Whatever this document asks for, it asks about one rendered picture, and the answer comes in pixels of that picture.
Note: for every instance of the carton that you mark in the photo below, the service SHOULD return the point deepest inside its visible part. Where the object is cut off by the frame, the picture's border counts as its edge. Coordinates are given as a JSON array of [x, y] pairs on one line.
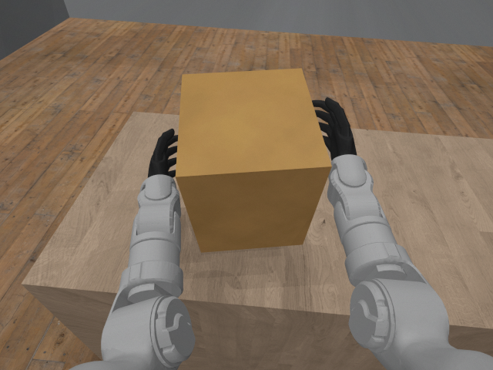
[[251, 160]]

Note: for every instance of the robot left hand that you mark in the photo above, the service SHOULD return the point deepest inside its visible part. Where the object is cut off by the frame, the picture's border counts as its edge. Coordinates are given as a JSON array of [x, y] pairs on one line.
[[159, 163]]

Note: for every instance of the pedestal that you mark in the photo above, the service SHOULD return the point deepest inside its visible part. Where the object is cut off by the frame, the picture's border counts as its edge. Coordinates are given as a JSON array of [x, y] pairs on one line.
[[284, 308]]

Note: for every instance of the robot right forearm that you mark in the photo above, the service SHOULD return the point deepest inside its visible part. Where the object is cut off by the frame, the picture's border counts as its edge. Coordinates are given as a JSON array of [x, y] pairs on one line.
[[369, 244]]

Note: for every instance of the robot right upper arm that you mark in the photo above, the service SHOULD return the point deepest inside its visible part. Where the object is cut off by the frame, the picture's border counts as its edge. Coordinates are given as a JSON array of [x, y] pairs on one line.
[[405, 325]]

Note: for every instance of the robot left upper arm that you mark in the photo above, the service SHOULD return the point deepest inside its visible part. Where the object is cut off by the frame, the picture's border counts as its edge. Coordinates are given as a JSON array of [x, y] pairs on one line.
[[155, 334]]

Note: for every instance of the robot left forearm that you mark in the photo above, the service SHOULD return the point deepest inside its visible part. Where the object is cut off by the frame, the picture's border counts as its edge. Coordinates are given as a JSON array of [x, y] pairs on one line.
[[153, 268]]

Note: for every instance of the robot right hand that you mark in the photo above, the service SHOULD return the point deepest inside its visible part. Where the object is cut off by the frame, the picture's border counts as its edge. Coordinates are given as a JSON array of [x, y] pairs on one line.
[[340, 140]]

